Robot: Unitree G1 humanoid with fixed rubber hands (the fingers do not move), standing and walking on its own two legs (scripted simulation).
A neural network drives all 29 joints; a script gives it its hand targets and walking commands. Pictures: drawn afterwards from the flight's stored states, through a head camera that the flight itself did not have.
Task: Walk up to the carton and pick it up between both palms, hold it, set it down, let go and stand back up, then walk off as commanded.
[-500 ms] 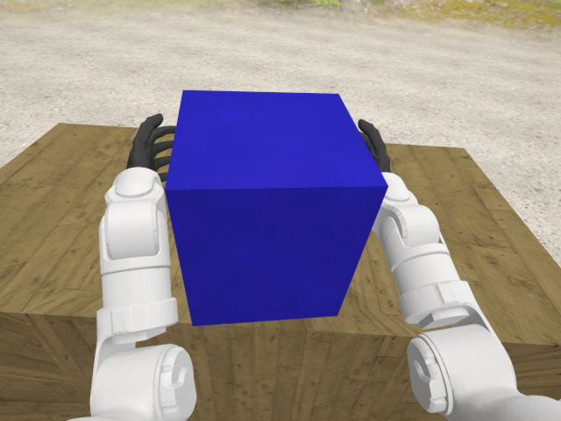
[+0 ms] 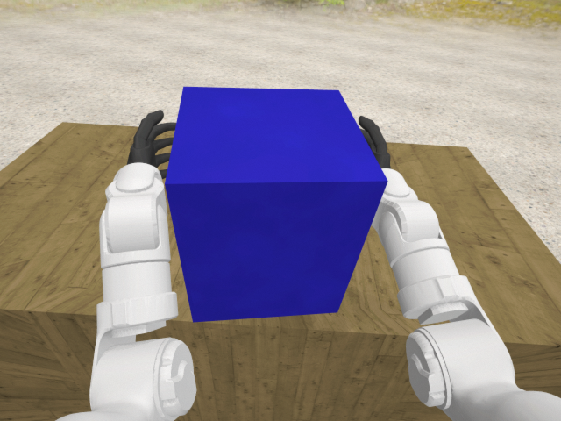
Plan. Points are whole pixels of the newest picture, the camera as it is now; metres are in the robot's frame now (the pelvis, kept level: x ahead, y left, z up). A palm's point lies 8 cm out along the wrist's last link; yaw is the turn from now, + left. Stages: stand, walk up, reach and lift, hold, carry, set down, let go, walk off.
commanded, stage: hold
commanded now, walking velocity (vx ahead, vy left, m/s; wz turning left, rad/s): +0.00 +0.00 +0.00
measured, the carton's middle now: (265, 206) +0.35 +0.00 +0.18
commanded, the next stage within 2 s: none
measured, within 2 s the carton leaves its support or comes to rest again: neither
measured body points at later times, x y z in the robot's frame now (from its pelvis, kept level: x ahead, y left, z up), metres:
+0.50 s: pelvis +0.00 +0.00 +0.00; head -0.06 +0.03 +0.44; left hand +0.37 +0.15 +0.23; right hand +0.37 -0.15 +0.22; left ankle +0.03 +0.13 -0.75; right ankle +0.01 -0.11 -0.75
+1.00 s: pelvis +0.00 +0.00 +0.00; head -0.07 +0.03 +0.44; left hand +0.37 +0.16 +0.24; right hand +0.38 -0.15 +0.22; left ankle +0.03 +0.13 -0.75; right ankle +0.01 -0.11 -0.75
